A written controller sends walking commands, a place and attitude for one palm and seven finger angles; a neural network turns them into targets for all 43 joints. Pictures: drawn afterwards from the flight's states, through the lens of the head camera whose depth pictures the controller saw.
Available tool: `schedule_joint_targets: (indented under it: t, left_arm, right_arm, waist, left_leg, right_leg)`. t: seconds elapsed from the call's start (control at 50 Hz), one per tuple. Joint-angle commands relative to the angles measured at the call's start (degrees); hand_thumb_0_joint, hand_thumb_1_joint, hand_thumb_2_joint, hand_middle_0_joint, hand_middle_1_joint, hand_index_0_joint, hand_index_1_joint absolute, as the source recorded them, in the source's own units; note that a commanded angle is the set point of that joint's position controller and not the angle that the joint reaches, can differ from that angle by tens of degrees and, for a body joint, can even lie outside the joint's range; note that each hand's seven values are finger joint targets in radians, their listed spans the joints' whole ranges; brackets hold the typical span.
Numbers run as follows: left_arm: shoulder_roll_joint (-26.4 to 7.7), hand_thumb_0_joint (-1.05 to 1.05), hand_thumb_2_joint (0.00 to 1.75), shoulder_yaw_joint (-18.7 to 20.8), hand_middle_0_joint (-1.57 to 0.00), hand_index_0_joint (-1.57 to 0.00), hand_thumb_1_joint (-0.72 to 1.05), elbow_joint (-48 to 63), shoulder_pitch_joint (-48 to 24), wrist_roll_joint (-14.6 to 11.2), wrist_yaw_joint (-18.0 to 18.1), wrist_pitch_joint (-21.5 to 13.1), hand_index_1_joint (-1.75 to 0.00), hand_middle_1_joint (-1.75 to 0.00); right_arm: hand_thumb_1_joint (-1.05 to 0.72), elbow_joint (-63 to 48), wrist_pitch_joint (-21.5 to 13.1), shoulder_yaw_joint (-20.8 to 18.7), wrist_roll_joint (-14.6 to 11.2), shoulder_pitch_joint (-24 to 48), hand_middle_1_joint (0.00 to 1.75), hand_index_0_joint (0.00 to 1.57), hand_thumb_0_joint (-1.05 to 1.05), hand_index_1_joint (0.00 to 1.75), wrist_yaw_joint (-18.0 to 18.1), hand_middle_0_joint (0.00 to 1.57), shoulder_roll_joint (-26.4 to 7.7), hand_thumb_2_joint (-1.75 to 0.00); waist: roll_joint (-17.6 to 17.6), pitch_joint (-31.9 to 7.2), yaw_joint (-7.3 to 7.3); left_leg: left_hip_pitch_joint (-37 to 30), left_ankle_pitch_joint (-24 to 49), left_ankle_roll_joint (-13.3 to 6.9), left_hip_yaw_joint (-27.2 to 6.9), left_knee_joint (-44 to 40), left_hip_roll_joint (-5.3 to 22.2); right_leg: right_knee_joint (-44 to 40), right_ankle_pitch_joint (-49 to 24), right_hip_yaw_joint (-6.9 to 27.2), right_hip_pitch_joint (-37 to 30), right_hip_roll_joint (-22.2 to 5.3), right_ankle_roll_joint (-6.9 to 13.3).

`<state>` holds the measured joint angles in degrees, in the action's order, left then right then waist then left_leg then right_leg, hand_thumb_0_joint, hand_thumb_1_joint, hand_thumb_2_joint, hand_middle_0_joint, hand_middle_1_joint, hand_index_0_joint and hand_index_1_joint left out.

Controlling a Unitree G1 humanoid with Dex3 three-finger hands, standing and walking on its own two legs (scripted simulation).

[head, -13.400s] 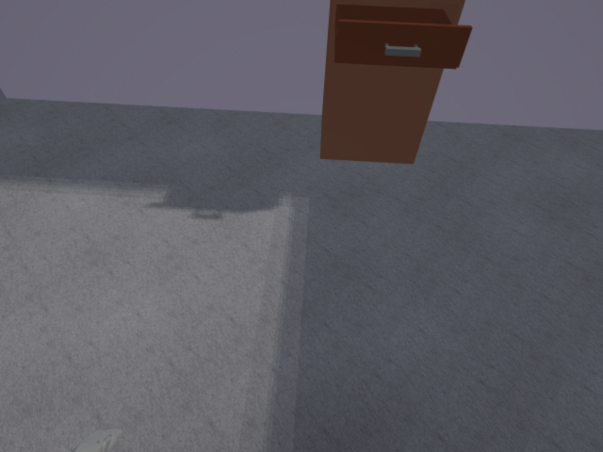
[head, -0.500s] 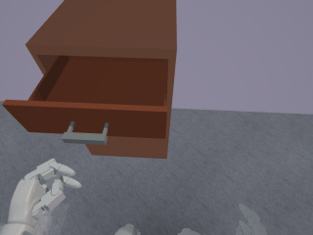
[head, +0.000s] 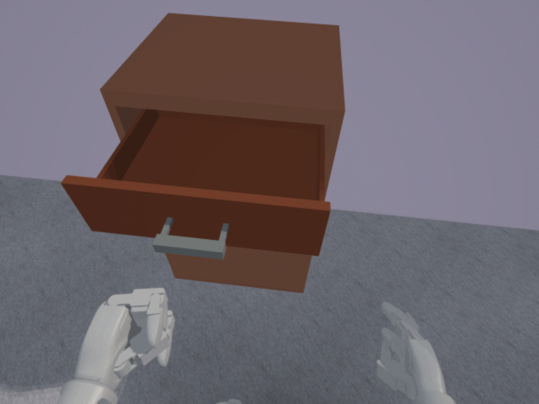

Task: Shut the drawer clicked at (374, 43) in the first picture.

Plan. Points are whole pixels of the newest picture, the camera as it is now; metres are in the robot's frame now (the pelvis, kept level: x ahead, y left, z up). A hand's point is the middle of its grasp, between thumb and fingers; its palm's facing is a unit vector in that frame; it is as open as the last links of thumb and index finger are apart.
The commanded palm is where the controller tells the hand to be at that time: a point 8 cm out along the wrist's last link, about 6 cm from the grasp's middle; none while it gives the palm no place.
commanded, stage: raise the hand and make a fist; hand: left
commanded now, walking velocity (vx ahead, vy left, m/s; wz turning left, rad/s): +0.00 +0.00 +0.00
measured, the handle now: (193, 236) +0.39 +0.17 +0.00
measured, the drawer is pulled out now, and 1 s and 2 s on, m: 0.23 0.23 0.23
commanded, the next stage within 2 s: bring the fist close to the handle in 0.54 s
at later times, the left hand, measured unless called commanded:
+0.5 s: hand (162, 322) +0.20 +0.15 +0.10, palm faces +0.03 -0.99 -0.10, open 3.3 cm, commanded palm +0.17 +0.20 +0.10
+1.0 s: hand (172, 321) +0.22 +0.15 +0.05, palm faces -0.06 -1.00 -0.04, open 3.3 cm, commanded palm +0.20 +0.21 +0.06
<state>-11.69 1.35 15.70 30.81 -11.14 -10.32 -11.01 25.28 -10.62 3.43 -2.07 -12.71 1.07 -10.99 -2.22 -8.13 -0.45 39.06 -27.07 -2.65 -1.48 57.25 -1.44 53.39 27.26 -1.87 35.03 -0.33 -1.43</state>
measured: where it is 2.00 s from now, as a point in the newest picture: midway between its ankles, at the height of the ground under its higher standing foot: outside the picture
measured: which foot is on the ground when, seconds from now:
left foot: down 0.00-1.00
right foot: down 0.00-1.00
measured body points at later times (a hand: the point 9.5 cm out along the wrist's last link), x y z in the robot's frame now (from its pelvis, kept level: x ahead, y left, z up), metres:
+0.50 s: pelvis +0.01 -0.03 +0.01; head +0.03 -0.03 +0.46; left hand +0.19 +0.20 +0.10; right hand +0.18 -0.27 -0.06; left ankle +0.02 +0.08 -0.68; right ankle +0.00 -0.14 -0.68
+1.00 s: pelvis +0.01 -0.04 +0.00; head +0.05 -0.04 +0.45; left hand +0.22 +0.20 +0.06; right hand +0.18 -0.28 -0.07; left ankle +0.02 +0.08 -0.68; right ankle +0.00 -0.14 -0.68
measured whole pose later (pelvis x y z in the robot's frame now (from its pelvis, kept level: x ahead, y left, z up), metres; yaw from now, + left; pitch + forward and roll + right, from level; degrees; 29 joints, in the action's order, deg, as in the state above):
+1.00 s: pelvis +0.01 -0.04 +0.00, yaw +0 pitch +11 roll -1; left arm -14.6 10.9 -0.7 22.2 -17.0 -19.6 -18.6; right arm 32.0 -12.5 0.9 -2.1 -13.6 3.1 -14.5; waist -1.8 -7.1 0.7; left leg 40.5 -26.4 0.7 -3.2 55.9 0.3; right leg 54.2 27.9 -3.5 37.4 1.4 1.8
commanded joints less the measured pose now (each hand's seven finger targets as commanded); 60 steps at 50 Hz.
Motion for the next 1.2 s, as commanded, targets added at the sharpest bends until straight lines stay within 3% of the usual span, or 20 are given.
schedule_joint_targets:
  t: [0.0, 0.08, 0.12, 0.2, 0.26, 0.28, 0.38, 0.44, 0.52, 0.6, 0.62, 0.74, 0.78, 0.82, 0.9, 0.94, 0.98, 1.06, 1.12, 1.18]
  left_arm:
    - [-6.5, 0.0, 0.9, 3.9, -1.4, -1.4, 0.9, 18.6, -5.2, -0.3, 1.6, -3.9, -1.6, -1.6]
    - [-5.6, 0.0, 0.9, 4.2, -1.4, -1.4, 0.9, 20.7, -3.0, -0.6, 4.3, -6.5, -1.6, -1.6]
    - [-3.4, 0.0, 0.9, 1.6, -1.4, -1.4, 0.9, 18.9, -3.2, -0.3, 4.1, -6.3, -1.6, -1.6]
    - [-1.4, 0.0, 0.9, -0.3, -1.4, -1.4, 0.9, 10.3, 1.5, 0.3, 1.7, -2.4, -1.6, -1.6]
    - [-4.8, 0.0, 0.9, 2.6, -1.4, -1.4, 0.9, 12.4, 0.3, -0.2, 0.7, -1.1, -1.6, -1.6]
    - [-7.3, 0.0, 0.9, 5.6, -1.4, -1.4, 0.9, 13.0, 0.0, -0.5, 1.2, -1.4, -1.6, -1.6]
    - [-9.9, 0.0, 0.9, 12.0, -1.4, -1.4, 0.9, 17.7, -0.1, -2.7, 3.6, -7.2, -1.6, -1.6]
    - [-7.2, 0.0, 0.9, 10.3, -1.4, -1.4, 0.9, 13.8, 1.3, -4.0, 2.0, -9.4, -1.6, -1.6]
    - [-5.5, 0.0, 0.9, 6.7, -1.4, -1.4, 0.9, 8.9, 2.3, -4.3, -2.7, -8.1, -1.6, -1.6]
    - [-9.7, 0.0, 0.9, 11.3, -1.4, -1.4, 0.9, 6.8, 0.2, -5.4, -5.3, -6.3, -1.6, -1.6]
    - [-11.4, 0.0, 0.9, 13.0, -1.4, -1.4, 0.9, 7.9, -2.0, -5.6, -5.3, -6.8, -1.6, -1.6]
    - [-10.5, 0.0, 0.9, 16.2, -1.4, -1.4, 0.9, 1.5, -7.2, -7.3, -4.6, -11.3, -1.6, -1.6]
    - [-10.0, 0.0, 0.9, 14.9, -1.4, -1.4, 0.9, -1.8, -8.5, -6.9, -5.7, -11.9, -1.6, -1.6]
    - [-9.8, 0.0, 0.9, 13.3, -1.4, -1.4, 0.9, -3.6, -9.9, -6.5, -7.8, -11.9, -1.6, -1.6]
    - [-10.8, 0.0, 0.9, 14.1, -1.4, -1.4, 0.9, -5.1, -10.5, -7.1, -10.2, -11.6, -1.6, -1.6]
    - [-10.5, 0.0, 0.9, 13.5, -1.4, -1.4, 0.9, -3.5, -12.9, -7.4, -10.0, -12.2, -1.6, -1.6]
    - [-12.1, 0.0, 0.9, 15.9, -1.4, -1.4, 0.9, -4.5, -14.3, -7.3, -8.6, -13.1, -1.6, -1.6]
    - [-8.2, 0.0, 0.9, 12.7, -1.4, -1.4, 0.9, -6.5, -14.8, -6.7, -6.5, -14.6, -1.6, -1.6]
    - [-7.2, 0.0, 0.9, 10.2, -1.4, -1.4, 0.9, -7.9, -16.7, -4.9, -5.7, -14.4, -1.6, -1.6]
    - [-8.7, 0.0, 0.9, 10.8, -1.4, -1.4, 0.9, -9.9, -18.5, -4.1, -5.4, -13.7, -1.6, -1.6]
  right_arm:
    - [-0.9, -9.9, -2.3, -4.0, 0.0, 2.2, 0.3, 0.2, 0.0, 0.3, 1.6, 0.2, -8.8, -0.9]
    - [-0.9, -9.1, -2.8, -3.7, 0.3, 1.4, 0.3, 0.2, 0.0, 0.3, 1.0, 0.2, -8.1, -0.9]
    - [-0.9, -8.8, -2.7, -3.6, 0.2, 1.3, 0.3, 0.2, 0.0, 0.3, 0.7, 0.2, -8.5, -0.9]
    - [-0.9, -8.6, -2.0, -4.1, -0.4, 1.7, 0.3, 0.2, 0.0, 0.3, 0.7, 0.2, -9.3, -0.9]
    - [-0.9, -9.4, -1.9, -4.4, -0.6, 2.0, 0.3, 0.2, 0.0, 0.3, 1.4, 0.2, -9.4, -0.9]
    - [-0.9, -9.0, -1.9, -4.6, -0.5, 2.3, 0.3, 0.2, 0.0, 0.3, 1.7, 0.2, -9.3, -0.9]
    - [-0.9, -7.3, -2.7, -4.8, -0.1, 2.1, 0.3, 0.2, 0.0, 0.3, 2.0, 0.2, -7.9, -0.9]
    - [-0.9, -6.0, -3.4, -5.0, -0.3, 1.5, 0.3, 0.2, 0.0, 0.3, 1.5, 0.2, -8.1, -0.9]
    - [-0.9, -5.5, -4.3, -5.2, -0.7, 1.5, 0.3, 0.2, 0.0, 0.3, 1.4, 0.2, -9.1, -0.9]
    - [-0.9, -5.2, -4.7, -5.5, -0.8, 2.2, 0.3, 0.2, 0.0, 0.3, 2.6, 0.2, -9.4, -0.9]
    - [-0.9, -5.1, -4.7, -5.5, -0.8, 2.0, 0.3, 0.2, 0.0, 0.3, 2.9, 0.2, -9.5, -0.9]
    - [-0.9, -2.5, -4.8, -5.1, -0.2, 2.2, 0.3, 0.2, 0.0, 0.3, 3.0, 0.2, -8.7, -0.9]
    - [-0.9, -2.0, -4.7, -5.0, -0.3, 2.5, 0.3, 0.2, 0.0, 0.3, 2.9, 0.2, -9.3, -0.9]
    - [-0.9, -2.2, -4.9, -5.2, -0.3, 2.0, 0.3, 0.2, 0.0, 0.3, 2.8, 0.2, -9.7, -0.9]
    - [-0.9, -2.3, -5.0, -5.4, -0.3, 2.0, 0.3, 0.2, 0.0, 0.3, 2.7, 0.2, -10.1, -0.9]
    - [-0.9, -2.6, -5.1, -5.4, -0.2, 2.2, 0.3, 0.2, 0.0, 0.3, 2.7, 0.2, -10.1, -0.9]
    - [-0.9, -1.9, -5.1, -5.6, 0.1, 2.5, 0.3, 0.2, 0.0, 0.3, 2.8, 0.2, -10.2, -0.9]
    - [-0.9, -2.1, -4.9, -5.7, 0.4, 2.3, 0.3, 0.2, 0.0, 0.3, 2.2, 0.2, -9.9, -0.9]
    - [-0.9, -2.6, -4.1, -5.7, 0.6, 2.0, 0.3, 0.2, 0.0, 0.3, 1.7, 0.2, -10.4, -0.9]
    - [-0.9, -2.6, -3.4, -5.9, 0.7, 1.4, 0.3, 0.2, 0.0, 0.3, 1.8, 0.2, -11.0, -0.9]
  waist:
    - [-2.2, -5.6, 0.76]
    - [-5.0, -7.5, 0.17]
    - [-4.6, -6.0, 1.21]
    - [1.4, -1.7, 1.68]
    - [1.6, -3.7, 0.94]
    - [2.1, -4.6, 0.43]
    - [-0.6, -6.9, -0.75]
    - [-0.6, -5.0, 0.84]
    - [-0.1, -3.3, 2.08]
    - [5.3, -3.8, 1.64]
    - [5.0, -4.6, 1.72]
    - [3.3, -4.0, 1.6]
    - [3.0, -3.3, 2.28]
    - [1.9, -5.4, 2.51]
    - [1.6, -9.4, 1.85]
    - [0.8, -10.0, 1.87]
    - [0.9, -9.5, 1.38]
    - [0.4, -8.6, 1.68]
    - [-0.2, -9.3, 2.11]
    - [1.6, -10.1, 2.4]
  left_leg:
    - [-10.4, 10.3, 2.3, -4.7, -13.6, 3.0]
    - [-12.9, 15.9, 3.2, -4.9, -13.1, 3.4]
    - [-12.6, 15.4, 3.3, -4.9, -13.1, 3.4]
    - [-7.9, 10.0, 2.3, -3.8, -13.5, 2.8]
    - [-7.8, 10.4, 1.8, -2.6, -13.4, 2.1]
    - [-7.8, 11.3, 1.7, -2.4, -13.2, 2.0]
    - [-9.4, 15.9, 1.7, -1.0, -11.9, 1.8]
    - [-8.7, 16.1, 1.6, -0.3, -10.5, 1.6]
    - [-7.4, 14.9, 1.2, 0.1, -9.8, 1.1]
    - [-5.8, 12.8, 0.8, 0.2, -9.4, 0.8]
    - [-6.2, 13.2, 0.8, 0.3, -9.3, 0.7]
    - [-4.7, 12.9, 1.4, 0.4, -7.8, 0.5]
    - [-3.6, 12.5, 1.2, 0.4, -6.9, 0.5]
    - [-3.8, 13.1, 1.1, 0.7, -6.5, 0.5]
    - [-3.7, 15.6, 1.0, 0.4, -5.8, 0.5]
    - [-4.5, 16.4, 0.9, 0.4, -6.0, 0.6]
    - [-3.9, 16.1, 1.0, 0.1, -5.7, 0.8]
    - [-2.9, 14.6, 1.3, -0.3, -5.5, 1.0]
    - [-1.4, 13.0, 1.3, -0.6, -4.6, 1.2]
    - [0.4, 12.1, 1.3, -1.0, -3.5, 1.5]
  right_leg:
    - [-5.5, -6.3, -3.9, 0.4, 1.7, 2.9]
    - [-4.9, -8.4, -4.1, 0.0, 1.7, 3.1]
    - [-5.3, -8.3, -4.2, 0.6, 1.6, 2.8]
    - [-7.3, -7.0, -4.2, -0.4, 1.7, 2.6]
    - [-8.2, -8.1, -3.3, -2.9, 1.3, 2.6]
    - [-8.3, -8.9, -3.1, -4.1, 1.4, 2.7]
    - [-8.1, -13.1, -2.4, -5.8, 1.5, 2.9]
    - [-8.4, -15.0, -2.1, -4.6, 1.5, 2.5]
    - [-10.2, -16.0, -0.6, -4.3, 0.8, 2.0]
    - [-13.1, -14.0, 2.5, -6.2, -0.2, 1.0]
    - [-13.3, -14.6, 3.0, -6.8, -0.4, 0.8]
    - [-11.6, -15.4, 3.1, -5.6, -0.3, 0.9]
    - [-11.7, -14.9, 3.7, -4.5, -0.5, 0.8]
    - [-10.8, -15.8, 4.0, -4.4, -0.7, 0.8]
    - [-9.5, -20.2, 4.3, -6.4, -0.9, 0.7]
    - [-8.2, -19.8, 2.8, -5.3, -0.3, 1.1]
    - [-7.0, -17.6, 1.8, -3.6, 0.4, 1.7]
    - [-4.3, -14.1, -0.4, 0.9, 1.0, 2.2]
    - [-2.5, -11.6, -0.8, 3.9, 1.0, 2.4]
    - [-1.4, -10.3, -0.7, 5.3, 1.3, 2.5]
